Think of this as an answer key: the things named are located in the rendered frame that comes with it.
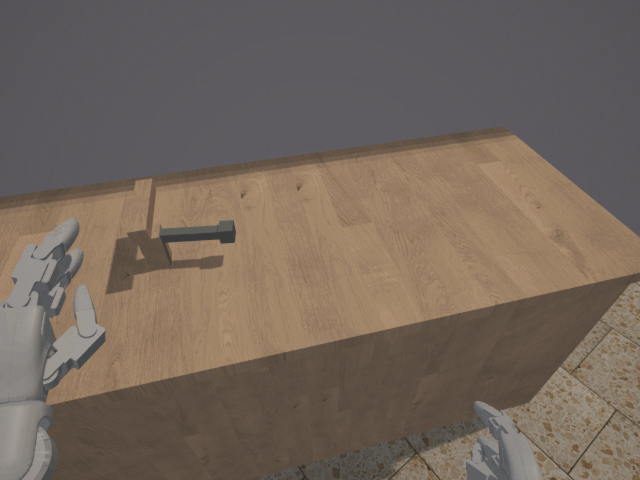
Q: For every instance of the counter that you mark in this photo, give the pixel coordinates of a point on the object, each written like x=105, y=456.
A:
x=372, y=293

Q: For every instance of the robot left forearm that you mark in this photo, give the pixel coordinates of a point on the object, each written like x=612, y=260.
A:
x=27, y=452

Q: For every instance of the tap lever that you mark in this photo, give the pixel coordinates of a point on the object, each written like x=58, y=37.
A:
x=225, y=231

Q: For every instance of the right robot hand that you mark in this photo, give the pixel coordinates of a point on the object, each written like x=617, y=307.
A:
x=513, y=457

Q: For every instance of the left robot hand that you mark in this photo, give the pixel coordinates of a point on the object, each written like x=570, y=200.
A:
x=26, y=335

